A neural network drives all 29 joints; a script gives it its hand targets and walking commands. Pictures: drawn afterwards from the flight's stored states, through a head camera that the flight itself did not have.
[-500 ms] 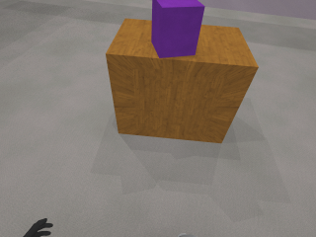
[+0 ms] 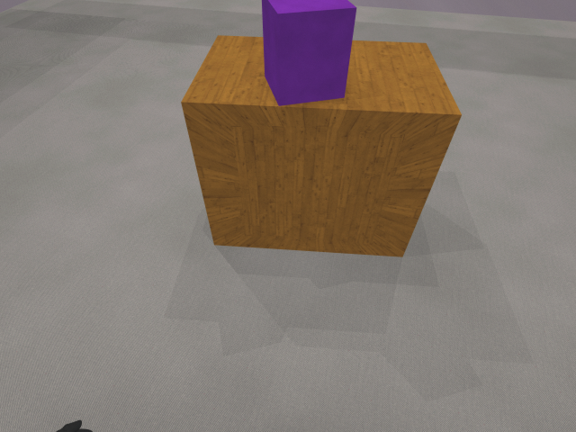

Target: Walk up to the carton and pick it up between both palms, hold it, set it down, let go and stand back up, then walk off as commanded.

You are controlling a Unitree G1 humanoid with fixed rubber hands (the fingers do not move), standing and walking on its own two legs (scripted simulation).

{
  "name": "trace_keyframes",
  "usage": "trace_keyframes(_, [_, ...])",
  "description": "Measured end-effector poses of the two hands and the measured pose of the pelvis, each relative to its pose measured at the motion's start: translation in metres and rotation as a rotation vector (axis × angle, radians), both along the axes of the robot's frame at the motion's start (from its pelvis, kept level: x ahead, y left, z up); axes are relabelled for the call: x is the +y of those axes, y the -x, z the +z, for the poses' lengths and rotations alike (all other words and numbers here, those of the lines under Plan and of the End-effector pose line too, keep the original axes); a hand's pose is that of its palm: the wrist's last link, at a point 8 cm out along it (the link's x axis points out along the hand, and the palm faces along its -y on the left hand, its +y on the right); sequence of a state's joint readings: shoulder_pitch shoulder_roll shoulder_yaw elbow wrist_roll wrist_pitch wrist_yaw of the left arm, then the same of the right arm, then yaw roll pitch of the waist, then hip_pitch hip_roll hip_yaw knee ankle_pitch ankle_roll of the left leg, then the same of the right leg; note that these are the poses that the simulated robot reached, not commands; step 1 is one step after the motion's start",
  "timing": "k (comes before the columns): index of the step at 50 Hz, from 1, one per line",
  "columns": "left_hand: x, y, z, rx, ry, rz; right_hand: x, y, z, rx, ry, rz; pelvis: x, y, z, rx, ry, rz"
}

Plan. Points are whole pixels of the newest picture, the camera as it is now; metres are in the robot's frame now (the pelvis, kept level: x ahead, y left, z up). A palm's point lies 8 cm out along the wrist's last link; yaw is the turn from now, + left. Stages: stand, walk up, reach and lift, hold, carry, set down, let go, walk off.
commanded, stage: walk off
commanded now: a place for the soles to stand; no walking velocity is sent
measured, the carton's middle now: (304, 46) +1.15 -0.03 +0.06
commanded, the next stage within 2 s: stand in 0.50 s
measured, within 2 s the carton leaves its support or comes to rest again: neither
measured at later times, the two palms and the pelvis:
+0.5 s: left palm out of the picture +0.14 +0.32 -0.07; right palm out of the picture +0.10 -0.32 -0.08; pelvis +0.02 +0.01 +0.00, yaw -2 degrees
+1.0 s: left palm (68, 409) +0.19 +0.31 -0.06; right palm out of the picture +0.10 -0.32 -0.08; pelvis +0.02 +0.01 +0.00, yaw -2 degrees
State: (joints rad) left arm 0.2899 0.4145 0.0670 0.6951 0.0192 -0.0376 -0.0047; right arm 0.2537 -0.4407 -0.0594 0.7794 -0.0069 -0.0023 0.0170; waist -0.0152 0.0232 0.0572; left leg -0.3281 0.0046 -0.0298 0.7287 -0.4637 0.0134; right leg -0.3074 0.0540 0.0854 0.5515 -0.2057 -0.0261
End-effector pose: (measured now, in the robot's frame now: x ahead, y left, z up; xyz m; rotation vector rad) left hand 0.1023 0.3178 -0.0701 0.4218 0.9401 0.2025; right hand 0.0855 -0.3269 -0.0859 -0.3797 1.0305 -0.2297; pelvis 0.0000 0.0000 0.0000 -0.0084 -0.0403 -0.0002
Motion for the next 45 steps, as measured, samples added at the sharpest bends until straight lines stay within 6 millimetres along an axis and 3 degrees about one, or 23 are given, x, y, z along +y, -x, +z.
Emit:
trace_keyframes(6, [0.009, -0.009, -0.006, -0.018, 0.024, 0.000, 0.010, -0.002, 0.008, -0.034, 0.025, 0.001, 0.012, 0.000, -0.002, -0.024, 0.018, -0.003])
trace_keyframes(15, [-0.003, -0.019, -0.005, -0.015, 0.024, -0.026, 0.000, -0.009, 0.006, -0.033, 0.010, -0.017, 0.002, -0.011, -0.001, 0.005, 0.012, -0.027])
trace_keyframes(20, [0.002, -0.023, -0.003, -0.015, 0.014, -0.028, 0.005, -0.014, 0.004, -0.030, 0.004, -0.011, 0.007, -0.016, -0.001, 0.010, 0.012, -0.023])
trace_keyframes(35, [-0.008, -0.071, 0.008, -0.116, 0.020, -0.076, 0.005, -0.020, 0.004, -0.055, 0.005, -0.018, 0.005, -0.021, -0.002, 0.001, 0.007, -0.031])
trace_keyframes(45, [-0.011, -0.084, 0.013, -0.153, 0.023, -0.087, 0.004, -0.019, 0.005, -0.060, 0.008, -0.021, 0.005, -0.021, -0.002, 0.001, 0.007, -0.031])
